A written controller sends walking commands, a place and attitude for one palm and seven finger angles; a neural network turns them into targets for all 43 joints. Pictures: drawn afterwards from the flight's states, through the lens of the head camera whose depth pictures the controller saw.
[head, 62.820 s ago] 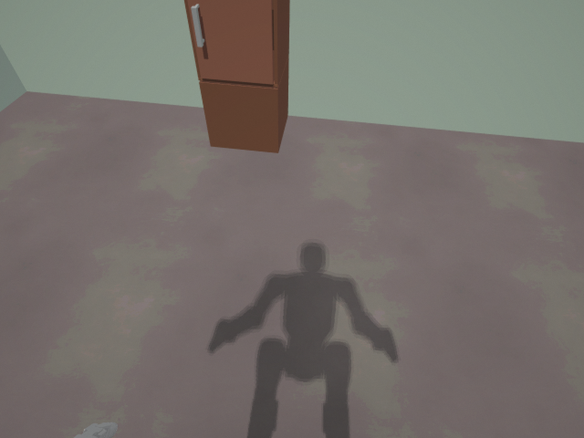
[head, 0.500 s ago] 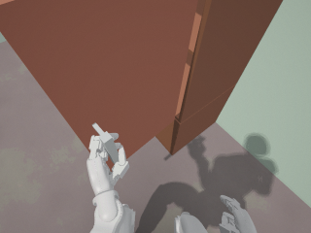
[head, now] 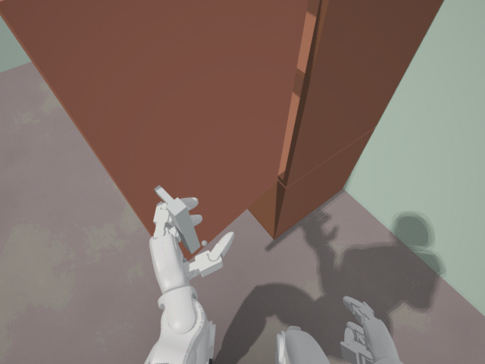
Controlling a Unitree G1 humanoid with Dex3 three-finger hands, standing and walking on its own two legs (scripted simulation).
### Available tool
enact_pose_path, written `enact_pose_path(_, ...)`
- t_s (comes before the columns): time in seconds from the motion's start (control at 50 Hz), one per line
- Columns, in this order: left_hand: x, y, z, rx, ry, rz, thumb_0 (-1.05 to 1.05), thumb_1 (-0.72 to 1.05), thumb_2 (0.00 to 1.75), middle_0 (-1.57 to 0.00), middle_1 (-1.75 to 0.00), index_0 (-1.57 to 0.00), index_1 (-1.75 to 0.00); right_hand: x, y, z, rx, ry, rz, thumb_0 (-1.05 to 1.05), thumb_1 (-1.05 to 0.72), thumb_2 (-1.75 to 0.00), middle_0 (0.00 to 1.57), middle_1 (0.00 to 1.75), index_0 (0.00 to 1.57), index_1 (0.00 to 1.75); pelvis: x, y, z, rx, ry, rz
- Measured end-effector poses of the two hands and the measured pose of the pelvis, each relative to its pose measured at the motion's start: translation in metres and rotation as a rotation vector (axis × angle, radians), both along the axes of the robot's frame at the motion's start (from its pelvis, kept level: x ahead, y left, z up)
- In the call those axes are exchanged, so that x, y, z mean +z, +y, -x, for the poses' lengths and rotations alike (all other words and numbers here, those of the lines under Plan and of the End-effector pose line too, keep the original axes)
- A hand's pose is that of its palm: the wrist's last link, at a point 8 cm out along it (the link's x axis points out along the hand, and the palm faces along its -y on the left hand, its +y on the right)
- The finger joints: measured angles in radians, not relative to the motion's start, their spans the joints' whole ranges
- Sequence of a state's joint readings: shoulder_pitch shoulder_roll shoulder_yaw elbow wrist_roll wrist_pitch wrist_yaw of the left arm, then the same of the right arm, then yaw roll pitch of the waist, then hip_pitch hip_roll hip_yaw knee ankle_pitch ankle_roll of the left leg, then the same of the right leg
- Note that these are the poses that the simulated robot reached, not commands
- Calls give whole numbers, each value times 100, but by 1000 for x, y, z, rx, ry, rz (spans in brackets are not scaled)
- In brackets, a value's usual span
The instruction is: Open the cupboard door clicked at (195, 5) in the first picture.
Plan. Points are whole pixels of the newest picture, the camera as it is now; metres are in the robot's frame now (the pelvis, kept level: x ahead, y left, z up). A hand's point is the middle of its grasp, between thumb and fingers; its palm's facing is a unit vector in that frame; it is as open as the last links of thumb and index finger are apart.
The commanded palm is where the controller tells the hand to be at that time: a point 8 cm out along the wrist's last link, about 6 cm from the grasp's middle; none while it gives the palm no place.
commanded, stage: open thumb and fingers to let go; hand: left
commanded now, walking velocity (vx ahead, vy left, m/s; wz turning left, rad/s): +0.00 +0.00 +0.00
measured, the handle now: (178, 221) +0.34 +0.13 +0.02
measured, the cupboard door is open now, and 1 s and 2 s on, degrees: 98 100 100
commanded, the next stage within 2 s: slide the hand sideways off the handle in 0.44 s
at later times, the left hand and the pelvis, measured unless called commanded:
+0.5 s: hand (201, 243) +0.30 +0.08 +0.02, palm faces +0.32 -0.95 +0.00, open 14.6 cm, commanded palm +0.27 +0.12 +0.02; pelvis -0.01 +0.02 +0.00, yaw -1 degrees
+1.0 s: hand (197, 268) +0.26 +0.08 +0.02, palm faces -0.09 -0.99 +0.05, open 16.2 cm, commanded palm +0.23 +0.14 +0.02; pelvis -0.01 +0.04 -0.01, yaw -2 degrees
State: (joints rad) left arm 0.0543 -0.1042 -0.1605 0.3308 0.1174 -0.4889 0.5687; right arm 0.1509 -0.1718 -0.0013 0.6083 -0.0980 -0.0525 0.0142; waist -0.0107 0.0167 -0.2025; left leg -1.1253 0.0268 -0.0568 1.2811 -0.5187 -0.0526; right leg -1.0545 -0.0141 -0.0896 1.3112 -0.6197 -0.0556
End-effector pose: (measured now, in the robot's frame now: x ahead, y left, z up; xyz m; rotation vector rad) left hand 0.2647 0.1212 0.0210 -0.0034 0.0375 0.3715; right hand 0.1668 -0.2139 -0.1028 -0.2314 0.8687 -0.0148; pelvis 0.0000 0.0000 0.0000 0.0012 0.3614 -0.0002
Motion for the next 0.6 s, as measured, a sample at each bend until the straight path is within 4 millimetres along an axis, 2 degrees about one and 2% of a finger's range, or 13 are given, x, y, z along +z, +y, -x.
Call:
enact_pose_path(0.12, -1, 0, -1, -13, -13, -3, 1, -22, 42, -32, -123, -33, -122, -1, -1, 9, -11, 18, 19, 1, -91, -90, 20, 30, 20, 30, -2, 5, 3, -3, -2, 6)
enact_pose_path(0.22, -2, 1, -2, -20, -21, -2, 0, -39, 35, -29, -112, -31, -111, -2, 2, 14, -16, 29, 29, 1, -91, -90, 20, 30, 20, 30, -2, 10, 6, -3, -4, 12)
enact_pose_path(0.4, -2, 4, -3, -35, -24, -2, -1, -48, 31, -30, -80, -32, -79, -2, 15, 15, -5, 28, 25, 1, -91, -90, 20, 30, 20, 30, -3, 17, 10, -3, -5, 20)
enact_pose_path(0.56, -2, 7, -2, -47, -23, -4, -1, -50, 30, -39, -65, -41, -64, 0, 26, 11, 15, 11, 15, 1, -91, -90, 20, 30, 20, 30, -3, 23, 14, 1, -11, 27)
enact_pose_path(0.6, -3, 10, -1, -105, -32, -22, -1, -50, 30, -39, -62, -38, -61, 0, 27, 11, 18, 10, 13, 1, -91, -90, 20, 30, 20, 30, -5, 25, 15, 4, -9, 26)
